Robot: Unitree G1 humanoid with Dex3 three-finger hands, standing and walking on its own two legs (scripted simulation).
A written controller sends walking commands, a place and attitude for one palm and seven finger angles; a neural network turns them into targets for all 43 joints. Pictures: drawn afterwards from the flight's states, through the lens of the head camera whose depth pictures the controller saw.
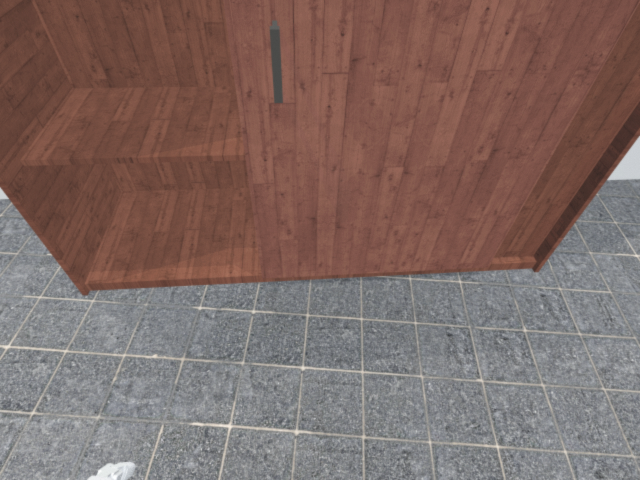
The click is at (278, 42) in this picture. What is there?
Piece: wardrobe's sliding door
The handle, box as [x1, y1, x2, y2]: [270, 20, 282, 102]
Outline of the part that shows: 272,20 272,25 270,26 270,41 274,102 282,102 279,28 276,25 276,20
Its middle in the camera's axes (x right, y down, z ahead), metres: -0.10 -0.38 +0.84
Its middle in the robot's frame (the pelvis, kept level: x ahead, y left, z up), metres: +0.89 +0.16 +0.11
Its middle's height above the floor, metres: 0.88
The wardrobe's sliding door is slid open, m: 0.65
